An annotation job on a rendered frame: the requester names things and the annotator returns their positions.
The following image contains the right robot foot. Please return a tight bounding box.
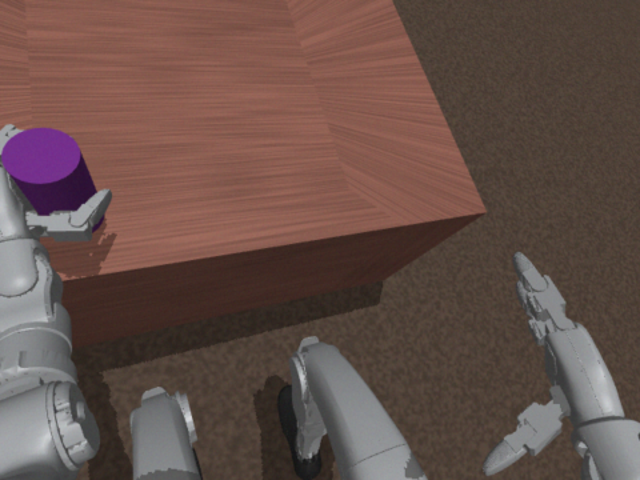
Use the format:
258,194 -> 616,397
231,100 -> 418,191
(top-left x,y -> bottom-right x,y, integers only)
278,384 -> 321,480

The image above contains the right robot hand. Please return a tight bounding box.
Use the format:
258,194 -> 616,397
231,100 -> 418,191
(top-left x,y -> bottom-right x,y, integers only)
483,252 -> 625,476

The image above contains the right robot arm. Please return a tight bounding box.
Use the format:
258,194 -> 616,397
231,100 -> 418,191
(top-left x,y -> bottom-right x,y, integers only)
570,417 -> 640,480

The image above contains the left robot arm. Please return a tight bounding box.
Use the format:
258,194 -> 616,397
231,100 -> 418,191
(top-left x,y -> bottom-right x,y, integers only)
0,238 -> 100,480

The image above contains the can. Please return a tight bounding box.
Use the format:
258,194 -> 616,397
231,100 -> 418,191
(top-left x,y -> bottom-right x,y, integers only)
1,128 -> 105,233

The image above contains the left robot hand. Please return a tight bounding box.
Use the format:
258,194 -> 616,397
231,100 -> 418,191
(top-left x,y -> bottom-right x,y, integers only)
0,124 -> 112,242

